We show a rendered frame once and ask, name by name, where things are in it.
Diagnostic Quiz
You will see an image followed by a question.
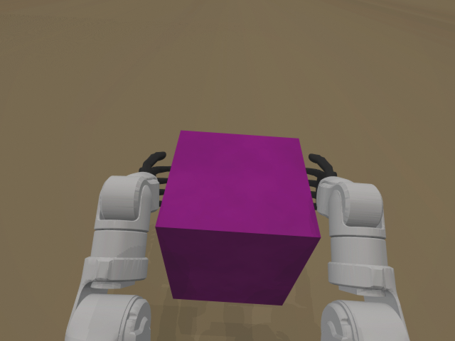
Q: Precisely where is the robot left hand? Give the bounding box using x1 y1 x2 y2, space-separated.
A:
139 152 171 207

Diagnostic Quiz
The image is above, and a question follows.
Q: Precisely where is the carton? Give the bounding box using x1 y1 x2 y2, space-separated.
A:
155 131 321 305

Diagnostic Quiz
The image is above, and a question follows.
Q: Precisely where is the robot right upper arm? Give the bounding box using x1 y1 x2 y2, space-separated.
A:
321 300 409 341

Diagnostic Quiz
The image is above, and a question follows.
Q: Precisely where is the robot left upper arm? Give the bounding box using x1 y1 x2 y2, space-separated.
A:
66 293 151 341

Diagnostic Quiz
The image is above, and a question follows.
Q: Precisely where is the robot right forearm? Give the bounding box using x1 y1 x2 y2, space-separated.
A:
316 176 410 341

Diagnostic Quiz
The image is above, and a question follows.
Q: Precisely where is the robot left forearm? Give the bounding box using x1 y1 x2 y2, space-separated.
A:
65 172 159 341

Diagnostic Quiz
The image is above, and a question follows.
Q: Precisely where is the robot right hand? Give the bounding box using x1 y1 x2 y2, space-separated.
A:
306 153 337 210

